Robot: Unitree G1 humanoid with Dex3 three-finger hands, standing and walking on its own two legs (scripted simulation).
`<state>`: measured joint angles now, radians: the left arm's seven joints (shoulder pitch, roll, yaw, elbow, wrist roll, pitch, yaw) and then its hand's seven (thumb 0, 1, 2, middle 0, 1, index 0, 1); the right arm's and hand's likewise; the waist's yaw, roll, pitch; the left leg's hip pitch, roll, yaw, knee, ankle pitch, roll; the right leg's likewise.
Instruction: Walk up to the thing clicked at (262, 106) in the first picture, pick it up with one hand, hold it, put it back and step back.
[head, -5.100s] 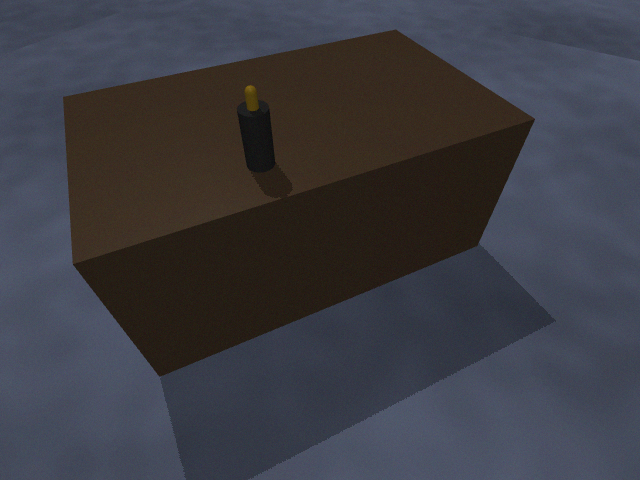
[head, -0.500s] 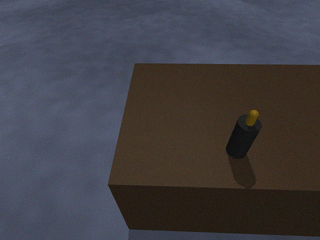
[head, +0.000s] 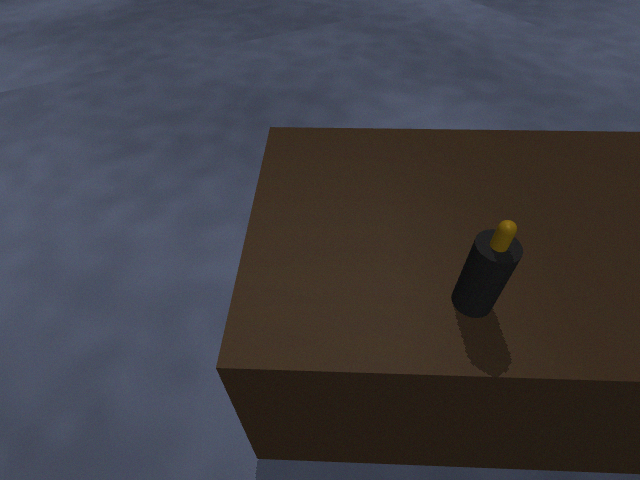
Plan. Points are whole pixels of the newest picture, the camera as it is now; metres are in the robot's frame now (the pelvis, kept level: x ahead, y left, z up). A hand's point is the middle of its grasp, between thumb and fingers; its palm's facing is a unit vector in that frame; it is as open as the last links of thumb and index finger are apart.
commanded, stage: stand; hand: right
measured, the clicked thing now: (488, 266) +0.49 -0.28 -0.07
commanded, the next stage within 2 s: rise first in 0.76 s
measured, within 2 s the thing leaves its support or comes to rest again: neither
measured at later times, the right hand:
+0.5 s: hand out of the picture +0.08 -0.25 -0.16, palm faces -0.04 +0.94 -0.33, open 7.4 cm
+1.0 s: hand out of the picture +0.14 -0.24 -0.15, palm faces +0.12 +0.94 -0.32, open 8.7 cm
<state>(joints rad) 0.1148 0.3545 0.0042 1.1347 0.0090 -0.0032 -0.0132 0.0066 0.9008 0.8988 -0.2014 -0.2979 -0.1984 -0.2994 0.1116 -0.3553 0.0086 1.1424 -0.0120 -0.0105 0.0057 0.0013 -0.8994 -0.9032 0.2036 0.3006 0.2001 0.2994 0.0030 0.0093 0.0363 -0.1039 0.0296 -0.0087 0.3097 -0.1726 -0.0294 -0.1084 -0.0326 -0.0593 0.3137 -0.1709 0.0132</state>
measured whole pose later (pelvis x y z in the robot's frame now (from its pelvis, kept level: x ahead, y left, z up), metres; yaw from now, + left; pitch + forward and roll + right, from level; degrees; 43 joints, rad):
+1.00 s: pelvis +0.00 +0.00 -0.01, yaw -1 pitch +1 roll +0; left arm 0.08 0.31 0.04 0.96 -0.07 -0.08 0.03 0.01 0.76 0.75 -0.12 -0.19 -0.11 -0.19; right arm 0.05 -0.32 -0.05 0.98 0.06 -0.08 -0.05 0.01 -0.75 -0.76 0.14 0.19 0.14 0.19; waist 0.00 0.01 0.07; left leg -0.21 0.03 0.01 0.41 -0.23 -0.02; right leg -0.22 -0.03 -0.04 0.42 -0.22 0.01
